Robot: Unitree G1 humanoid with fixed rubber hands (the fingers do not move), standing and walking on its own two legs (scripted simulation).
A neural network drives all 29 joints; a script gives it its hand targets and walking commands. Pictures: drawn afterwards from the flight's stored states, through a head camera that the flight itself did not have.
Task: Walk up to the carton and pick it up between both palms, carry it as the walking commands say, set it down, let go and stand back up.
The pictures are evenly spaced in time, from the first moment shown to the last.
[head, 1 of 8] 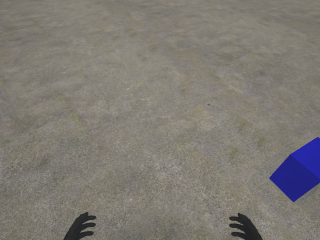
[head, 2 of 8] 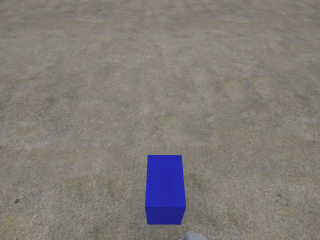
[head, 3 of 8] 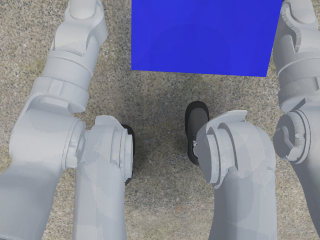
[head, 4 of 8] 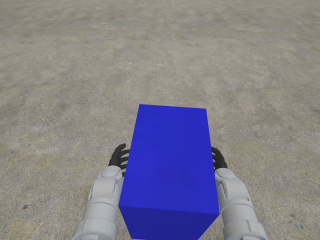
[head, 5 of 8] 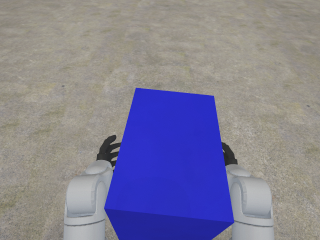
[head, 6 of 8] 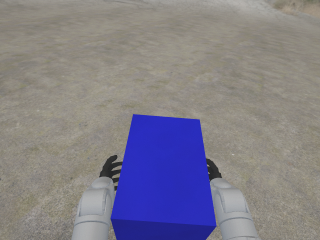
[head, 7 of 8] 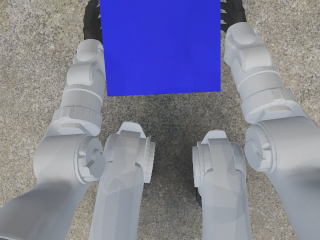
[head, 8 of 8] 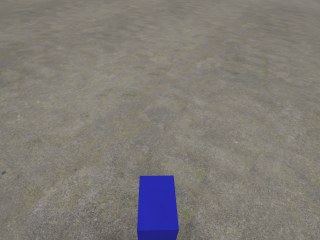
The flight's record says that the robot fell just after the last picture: no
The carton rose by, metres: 0.65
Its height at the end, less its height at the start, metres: +0.00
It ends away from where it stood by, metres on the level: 1.74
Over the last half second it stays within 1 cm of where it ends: yes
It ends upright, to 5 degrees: yes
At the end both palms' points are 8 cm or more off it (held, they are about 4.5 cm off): yes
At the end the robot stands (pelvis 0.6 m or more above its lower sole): yes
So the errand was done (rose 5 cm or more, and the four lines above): yes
